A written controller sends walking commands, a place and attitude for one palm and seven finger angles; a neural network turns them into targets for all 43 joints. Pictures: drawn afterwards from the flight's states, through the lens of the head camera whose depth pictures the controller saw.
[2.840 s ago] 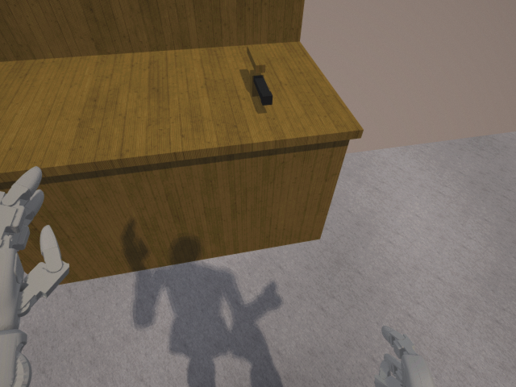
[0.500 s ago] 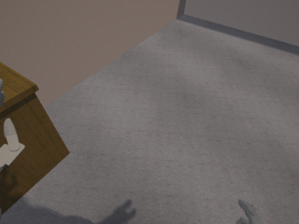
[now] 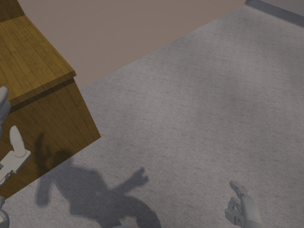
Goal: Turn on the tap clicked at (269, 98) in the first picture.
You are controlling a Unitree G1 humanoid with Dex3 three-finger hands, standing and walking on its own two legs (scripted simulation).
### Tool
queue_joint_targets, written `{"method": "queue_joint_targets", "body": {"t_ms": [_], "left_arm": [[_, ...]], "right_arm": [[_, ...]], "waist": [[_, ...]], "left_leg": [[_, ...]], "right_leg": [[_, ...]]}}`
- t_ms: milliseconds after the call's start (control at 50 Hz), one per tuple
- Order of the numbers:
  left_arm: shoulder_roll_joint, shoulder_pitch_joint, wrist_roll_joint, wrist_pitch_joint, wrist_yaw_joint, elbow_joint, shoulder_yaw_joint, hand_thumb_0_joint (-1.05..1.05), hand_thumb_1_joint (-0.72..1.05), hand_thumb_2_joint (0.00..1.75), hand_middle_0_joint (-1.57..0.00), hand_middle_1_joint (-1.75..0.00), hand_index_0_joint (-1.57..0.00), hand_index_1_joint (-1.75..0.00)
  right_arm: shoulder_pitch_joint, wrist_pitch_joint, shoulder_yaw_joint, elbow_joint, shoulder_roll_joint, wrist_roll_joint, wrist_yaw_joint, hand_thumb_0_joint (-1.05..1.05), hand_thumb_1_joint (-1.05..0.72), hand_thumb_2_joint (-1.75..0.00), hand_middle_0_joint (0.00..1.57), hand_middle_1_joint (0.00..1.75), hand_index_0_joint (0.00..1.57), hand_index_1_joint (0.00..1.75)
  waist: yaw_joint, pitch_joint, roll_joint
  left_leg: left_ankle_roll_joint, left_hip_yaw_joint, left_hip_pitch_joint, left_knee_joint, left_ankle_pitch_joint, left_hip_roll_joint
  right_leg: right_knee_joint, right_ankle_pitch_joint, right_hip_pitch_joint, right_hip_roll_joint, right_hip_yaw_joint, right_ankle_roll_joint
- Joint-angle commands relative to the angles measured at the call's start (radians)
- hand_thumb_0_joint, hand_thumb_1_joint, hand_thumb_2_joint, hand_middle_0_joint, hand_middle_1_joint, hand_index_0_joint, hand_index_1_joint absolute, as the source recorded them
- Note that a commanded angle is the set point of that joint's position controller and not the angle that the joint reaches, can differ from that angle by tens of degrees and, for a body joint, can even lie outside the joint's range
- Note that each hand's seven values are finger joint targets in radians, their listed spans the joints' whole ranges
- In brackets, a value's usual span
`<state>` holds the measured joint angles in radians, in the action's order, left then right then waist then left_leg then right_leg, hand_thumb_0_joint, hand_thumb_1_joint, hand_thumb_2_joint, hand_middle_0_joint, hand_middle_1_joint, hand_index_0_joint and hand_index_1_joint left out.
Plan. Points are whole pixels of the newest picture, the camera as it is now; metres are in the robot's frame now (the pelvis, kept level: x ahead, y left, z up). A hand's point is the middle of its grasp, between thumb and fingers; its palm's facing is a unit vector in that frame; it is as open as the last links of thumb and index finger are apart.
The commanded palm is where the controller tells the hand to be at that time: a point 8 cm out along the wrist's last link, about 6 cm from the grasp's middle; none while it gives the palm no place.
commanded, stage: turn to face it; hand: left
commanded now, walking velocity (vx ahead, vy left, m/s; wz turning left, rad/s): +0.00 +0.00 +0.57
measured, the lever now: out of the picture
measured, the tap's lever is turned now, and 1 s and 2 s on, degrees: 0 0 0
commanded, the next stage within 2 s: take the last steps up to it in 0.50 s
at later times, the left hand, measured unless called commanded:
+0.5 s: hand (32, 195) +0.15 +0.19 +0.17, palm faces +0.59 -0.70 -0.40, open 7.5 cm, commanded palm +0.08 +0.23 +0.19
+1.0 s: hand out of the picture +0.05 +0.23 +0.19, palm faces +0.70 -0.59 -0.40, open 7.5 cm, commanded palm +0.00 +0.24 +0.19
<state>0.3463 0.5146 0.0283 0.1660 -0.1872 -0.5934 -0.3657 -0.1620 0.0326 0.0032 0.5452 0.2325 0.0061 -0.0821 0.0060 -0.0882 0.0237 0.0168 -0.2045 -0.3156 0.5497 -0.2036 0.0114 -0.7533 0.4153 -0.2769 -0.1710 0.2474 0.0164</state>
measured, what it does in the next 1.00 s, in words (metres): steps on the spot, turning left: right foot, then left foot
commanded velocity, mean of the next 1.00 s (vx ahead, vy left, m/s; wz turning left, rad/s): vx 0.13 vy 0.04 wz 0.26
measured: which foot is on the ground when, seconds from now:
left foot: down 0.00-0.34, up 0.36-0.68, down 0.70-1.00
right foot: down 0.00-0.00, up 0.02-0.32, down 0.34-0.70, up 0.72-1.00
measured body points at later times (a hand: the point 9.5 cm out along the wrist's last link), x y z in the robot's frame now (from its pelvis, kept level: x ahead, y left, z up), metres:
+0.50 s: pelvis +0.00 -0.08 +0.01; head +0.02 -0.10 +0.46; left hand +0.11 +0.23 +0.19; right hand +0.22 -0.27 -0.09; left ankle -0.04 +0.04 -0.64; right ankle +0.05 -0.17 -0.72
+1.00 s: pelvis -0.05 -0.08 +0.01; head -0.05 -0.08 +0.46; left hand +0.01 +0.25 +0.21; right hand +0.16 -0.21 -0.09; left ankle -0.08 +0.02 -0.72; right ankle +0.00 -0.19 -0.70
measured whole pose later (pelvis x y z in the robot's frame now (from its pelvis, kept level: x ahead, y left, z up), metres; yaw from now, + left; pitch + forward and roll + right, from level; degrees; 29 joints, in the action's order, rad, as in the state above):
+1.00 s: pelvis -0.05 -0.08 +0.01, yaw +21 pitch -1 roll -2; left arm 0.34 0.47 0.01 0.21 -0.15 -0.46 -0.34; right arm -0.26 0.11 -0.04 0.65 0.14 0.01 -0.06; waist 0.02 0.02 -0.04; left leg 0.03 -0.04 -0.24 0.52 -0.27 0.02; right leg -0.67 0.43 -0.30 -0.04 0.13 0.04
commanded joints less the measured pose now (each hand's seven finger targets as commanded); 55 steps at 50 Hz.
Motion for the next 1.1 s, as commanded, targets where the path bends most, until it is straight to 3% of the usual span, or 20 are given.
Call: {"method": "queue_joint_targets", "body": {"t_ms": [0, 40, 120, 280, 300, 320, 340, 360, 440, 560, 640, 700, 720, 760, 820, 960, 1000, 1020, 1040, 1080], "left_arm": [[0.232, -0.021, 0.002, 0.095, -0.003, -0.237, -0.145, 0.0, 0.9, 0.9, -0.2, -0.3, -0.2, -0.3], [0.285, -0.022, -0.002, 0.09, 0.004, -0.305, -0.198, 0.0, 0.9, 0.9, -0.2, -0.3, -0.2, -0.3], [0.171, 0.075, 0.034, 0.069, 0.019, -0.266, -0.15, 0.0, 0.9, 0.9, -0.2, -0.3, -0.2, -0.3], [0.141, -0.083, 0.024, 0.042, 0.031, -0.108, -0.091, 0.0, 0.9, 0.9, -0.2, -0.3, -0.2, -0.3], [0.157, -0.131, 0.01, 0.041, 0.027, -0.106, -0.083, 0.0, 0.9, 0.9, -0.2, -0.3, -0.2, -0.3], [0.23, -0.163, 0.002, 0.032, 0.012, -0.1, -0.113, 0.0, 0.9, 0.9, -0.2, -0.3, -0.2, -0.3], [0.219, -0.193, 0.016, 0.02, 0.004, -0.092, -0.104, 0.0, 0.9, 0.9, -0.2, -0.3, -0.2, -0.3], [0.212, -0.178, 0.009, 0.015, 0.004, -0.099, -0.087, 0.0, 0.9, 0.9, -0.2, -0.3, -0.2, -0.3], [0.207, -0.119, 0.004, 0.051, 0.005, -0.133, -0.117, 0.0, 0.9, 0.9, -0.2, -0.3, -0.2, -0.3], [0.189, -0.033, 0.006, 0.068, -0.018, -0.145, -0.133, 0.0, 0.9, 0.9, -0.2, -0.3, -0.2, -0.3], [0.168, -0.06, 0.015, 0.078, -0.017, -0.179, -0.108, 0.0, 0.9, 0.9, -0.2, -0.3, -0.2, -0.3], [0.18, -0.121, 0.004, 0.117, -0.003, -0.182, -0.098, 0.0, 0.9, 0.9, -0.2, -0.3, -0.2, -0.3], [0.187, -0.159, -0.021, 0.125, 0.004, -0.174, -0.094, 0.0, 0.9, 0.9, -0.2, -0.3, -0.2, -0.3], [0.165, -0.198, -0.031, 0.136, 0.02, -0.164, -0.06, 0.0, 0.9, 0.9, -0.2, -0.3, -0.2, -0.3], [0.12, -0.134, -0.014, 0.118, 0.027, -0.104, -0.032, 0.0, 0.9, 0.9, -0.2, -0.3, -0.2, -0.3], [0.147, -0.187, -0.013, 0.096, 0.024, -0.072, -0.044, 0.0, 0.9, 0.9, -0.2, -0.3, -0.2, -0.3], [0.181, -0.194, -0.026, 0.09, 0.018, -0.039, -0.067, 0.0, 0.9, 0.9, -0.2, -0.3, -0.2, -0.3], [0.218, -0.206, -0.025, 0.092, 0.014, -0.047, -0.094, 0.0, 0.9, 0.9, -0.2, -0.3, -0.2, -0.3], [0.234, -0.231, -0.011, 0.095, 0.011, -0.063, -0.102, 0.0, 0.9, 0.9, -0.2, -0.3, -0.2, -0.3], [0.218, -0.195, -0.001, 0.112, 0.018, -0.059, -0.109, 0.0, 0.9, 0.9, -0.2, -0.3, -0.2, -0.3]], "right_arm": [[-0.002, 0.083, 0.057, -0.125, 0.086, -0.011, 0.026, 0.0, -0.9, -0.9, 0.2, 0.3, 0.2, 0.3], [0.021, 0.09, 0.075, -0.118, 0.095, -0.02, 0.033, 0.0, -0.9, -0.9, 0.2, 0.3, 0.2, 0.3], [0.007, 0.104, 0.067, -0.108, 0.084, -0.029, 0.045, 0.0, -0.9, -0.9, 0.2, 0.3, 0.2, 0.3], [0.022, 0.131, 0.044, -0.095, 0.08, -0.032, 0.014, 0.0, -0.9, -0.9, 0.2, 0.3, 0.2, 0.3], [0.015, 0.127, 0.039, -0.092, 0.066, -0.034, 0.013, 0.0, -0.9, -0.9, 0.2, 0.3, 0.2, 0.3], [0.024, 0.122, 0.031, -0.103, 0.038, -0.029, 0.009, 0.0, -0.9, -0.9, 0.2, 0.3, 0.2, 0.3], [0.035, 0.125, 0.036, -0.101, 0.057, -0.026, 0.004, 0.0, -0.9, -0.9, 0.2, 0.3, 0.2, 0.3], [0.043, 0.123, 0.042, -0.085, 0.063, -0.015, 0.008, 0.0, -0.9, -0.9, 0.2, 0.3, 0.2, 0.3], [0.105, 0.084, 0.016, -0.093, 0.034, -0.012, -0.011, 0.0, -0.9, -0.9, 0.2, 0.3, 0.2, 0.3], [0.053, 0.072, 0.026, -0.126, 0.044, 0.007, -0.014, 0.0, -0.9, -0.9, 0.2, 0.3, 0.2, 0.3], [-0.004, 0.065, 0.047, -0.125, 0.071, 0.002, 0.0, 0.0, -0.9, -0.9, 0.2, 0.3, 0.2, 0.3], [0.009, 0.096, 0.039, -0.111, 0.096, 0.004, 0.003, 0.0, -0.9, -0.9, 0.2, 0.3, 0.2, 0.3], [0.016, 0.107, 0.04, -0.091, 0.087, 0.007, 0.009, 0.0, -0.9, -0.9, 0.2, 0.3, 0.2, 0.3], [0.031, 0.13, 0.055, -0.068, 0.1, -0.011, 0.021, 0.0, -0.9, -0.9, 0.2, 0.3, 0.2, 0.3], [0.006, 0.132, 0.055, -0.051, 0.096, -0.017, 0.026, 0.0, -0.9, -0.9, 0.2, 0.3, 0.2, 0.3], [0.035, 0.121, 0.029, -0.042, 0.084, 0.001, 0.005, 0.0, -0.9, -0.9, 0.2, 0.3, 0.2, 0.3], [0.029, 0.107, 0.026, -0.038, 0.07, 0.003, 0.004, 0.0, -0.9, -0.9, 0.2, 0.3, 0.2, 0.3], [0.025, 0.1, 0.028, -0.048, 0.052, 0.002, 0.008, 0.0, -0.9, -0.9, 0.2, 0.3, 0.2, 0.3], [0.052, 0.106, 0.039, -0.054, 0.072, -0.005, 0.017, 0.0, -0.9, -0.9, 0.2, 0.3, 0.2, 0.3], [0.055, 0.106, 0.043, -0.037, 0.081, -0.002, 0.022, 0.0, -0.9, -0.9, 0.2, 0.3, 0.2, 0.3]], "waist": [[-0.03, 0.283, -0.19], [-0.022, 0.279, -0.179], [-0.014, 0.217, -0.299], [0.009, 0.164, -0.186], [0.002, 0.174, -0.04], [-0.01, 0.175, 0.24], [0.022, 0.189, 0.24], [0.006, 0.182, 0.267], [-0.003, 0.178, 0.145], [0.021, 0.219, 0.143], [-0.02, 0.247, 0.057], [-0.019, 0.149, -0.404], [-0.028, 0.1, -0.364], [-0.016, 0.071, -0.24], [-0.016, 0.091, -0.241], [-0.003, 0.131, -0.205], [-0.003, 0.151, -0.042], [-0.004, 0.154, 0.176], [0.016, 0.142, 0.275], [0.002, 0.086, 0.161]], "left_leg": [[0.238, 0.615, 0.44, -0.146, 0.896, 0.435], [0.227, 0.548, 0.368, -0.134, 0.691, 0.384], [0.124, 0.289, 0.111, -0.176, 0.459, 0.233], [0.064, 0.301, -0.025, -0.049, 0.124, 0.198], [0.019, 0.238, -0.061, 0.083, -0.036, 0.12], [-0.042, 0.14, -0.202, 0.329, -0.309, -0.008], [-0.047, 0.205, -0.2, 0.562, -0.396, -0.025], [-0.053, 0.237, -0.221, 0.679, -0.364, -0.005], [-0.078, 0.19, -0.171, 0.603, -0.264, 0.029], [-0.045, 0.101, -0.067, 0.206, -0.273, 0.018], [-0.018, 0.103, 0.116, -0.132, -0.096, 0.023], [0.193, 0.608, 0.143, -0.318, 0.019, 0.378], [0.225, 0.644, 0.105, -0.319, -0.018, 0.379], [0.199, 0.492, 0.104, -0.271, -0.038, 0.307], [0.167, 0.384, 0.052, -0.29, -0.09, 0.227], [0.117, 0.344, -0.021, -0.233, -0.282, 0.192], [0.066, 0.268, -0.204, -0.026, -0.335, 0.125], [0.016, 0.166, -0.367, 0.221, -0.345, 0.018], [-0.015, 0.165, -0.433, 0.471, -0.336, -0.003], [-0.037, 0.235, -0.411, 0.599, -0.233, 0.057]], "right_leg": [[-0.535, 0.244, -0.381, 0.089, -0.223, 0.056], [-0.494, 0.17, -0.401, 0.054, -0.251, 0.07], [-0.204, -0.023, -0.16, 0.104, -0.163, 0.077], [0.284, -0.148, 0.108, 0.144, -0.13, 0.077], [0.399, -0.268, 0.143, 0.039, -0.217, 0.041], [0.45, -0.445, 0.167, -0.207, -0.507, -0.06], [0.471, -0.47, 0.092, -0.304, -0.57, -0.138], [0.458, -0.441, 0.085, -0.303, -0.577, -0.159], [0.39, -0.582, 0.09, -0.178, -0.26, -0.122], [0.383, -0.532, 0.161, -0.182, -0.281, -0.147], [0.265, -0.28, 0.104, -0.134, -0.243, -0.061], [-0.226, 0.198, -0.263, 0.106, -0.142, 0.029], [-0.326, 0.153, -0.307, 0.083, -0.203, 0.017], [-0.313, 0.06, -0.327, 0.074, -0.196, 0.028], [-0.228, 0.004, -0.215, 0.108, -0.14, 0.033], [0.256, -0.012, 0.095, 0.152, -0.076, 0.02], [0.397, 0.039, 0.275, 0.025, -0.255, -0.05], [0.503, 0.156, 0.344, -0.165, -0.573, -0.152], [0.571, 0.182, 0.316, -0.317, -0.771, -0.224], [0.559, 0.078, 0.2, -0.286, -0.663, -0.236]]}}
